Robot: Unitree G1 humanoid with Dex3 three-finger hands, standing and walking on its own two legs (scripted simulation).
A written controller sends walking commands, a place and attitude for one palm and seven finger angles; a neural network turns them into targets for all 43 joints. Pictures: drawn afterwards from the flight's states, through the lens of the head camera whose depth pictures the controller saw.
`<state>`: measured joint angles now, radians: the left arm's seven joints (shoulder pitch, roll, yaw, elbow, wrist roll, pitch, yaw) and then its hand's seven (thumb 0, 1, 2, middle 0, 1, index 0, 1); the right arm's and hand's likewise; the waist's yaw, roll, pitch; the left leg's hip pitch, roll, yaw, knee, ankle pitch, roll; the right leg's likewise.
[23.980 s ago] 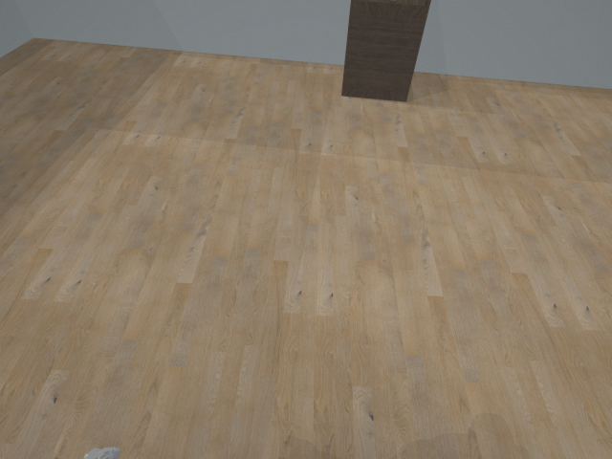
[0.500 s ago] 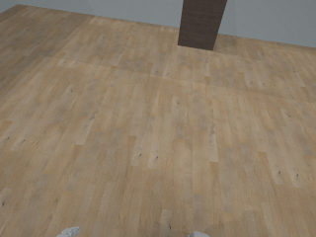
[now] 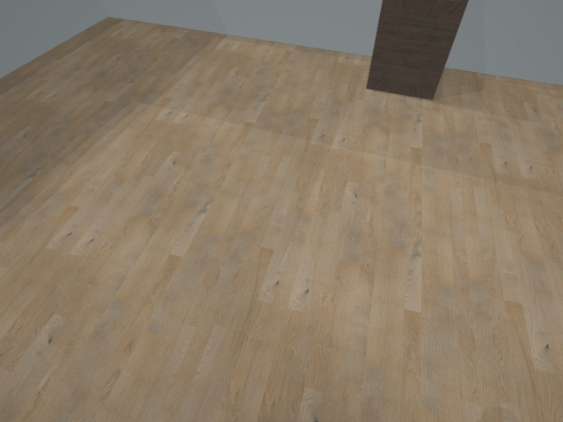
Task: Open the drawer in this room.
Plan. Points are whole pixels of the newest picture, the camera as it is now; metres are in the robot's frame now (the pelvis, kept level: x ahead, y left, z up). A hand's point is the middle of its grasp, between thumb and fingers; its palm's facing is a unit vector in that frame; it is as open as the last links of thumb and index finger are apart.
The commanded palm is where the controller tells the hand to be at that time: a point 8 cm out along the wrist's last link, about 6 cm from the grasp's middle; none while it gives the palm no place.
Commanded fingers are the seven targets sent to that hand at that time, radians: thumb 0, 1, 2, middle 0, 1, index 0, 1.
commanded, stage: turn or walk to find it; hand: left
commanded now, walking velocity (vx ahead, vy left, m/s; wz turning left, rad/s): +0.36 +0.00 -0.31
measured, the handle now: out of the picture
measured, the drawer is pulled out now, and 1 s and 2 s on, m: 0.00 0.00 0.00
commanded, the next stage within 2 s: none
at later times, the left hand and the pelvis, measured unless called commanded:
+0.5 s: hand (218, 338) +0.29 +0.16 -0.19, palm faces -0.15 -0.97 -0.20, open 7.4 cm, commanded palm none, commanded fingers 0.00 0.90 0.90 -0.20 -0.30 -0.20 -0.30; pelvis +0.16 -0.01 -0.03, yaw -10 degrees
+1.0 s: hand (247, 293) +0.39 +0.13 -0.20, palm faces -0.07 -0.99 -0.13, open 7.3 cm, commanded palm none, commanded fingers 0.00 0.90 0.90 -0.20 -0.30 -0.20 -0.30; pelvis +0.39 -0.04 -0.02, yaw -10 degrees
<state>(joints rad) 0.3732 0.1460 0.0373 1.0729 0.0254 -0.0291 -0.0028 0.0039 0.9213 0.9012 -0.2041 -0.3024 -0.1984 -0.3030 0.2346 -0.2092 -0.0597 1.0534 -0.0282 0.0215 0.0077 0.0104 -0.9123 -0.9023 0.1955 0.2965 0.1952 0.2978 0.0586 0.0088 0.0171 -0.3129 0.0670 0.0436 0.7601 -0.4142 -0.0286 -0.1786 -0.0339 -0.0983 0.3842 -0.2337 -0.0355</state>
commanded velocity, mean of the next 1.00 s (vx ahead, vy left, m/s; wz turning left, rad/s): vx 0.38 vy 0.00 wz -0.12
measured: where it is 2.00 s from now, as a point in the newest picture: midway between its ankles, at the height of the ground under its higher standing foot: (342, 265)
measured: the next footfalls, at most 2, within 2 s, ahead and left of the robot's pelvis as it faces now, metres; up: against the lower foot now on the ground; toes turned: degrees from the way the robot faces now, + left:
left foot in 0.10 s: +0.03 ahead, +0.14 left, +0.00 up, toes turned +4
right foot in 0.54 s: +0.32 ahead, -0.16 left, +0.00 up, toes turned -19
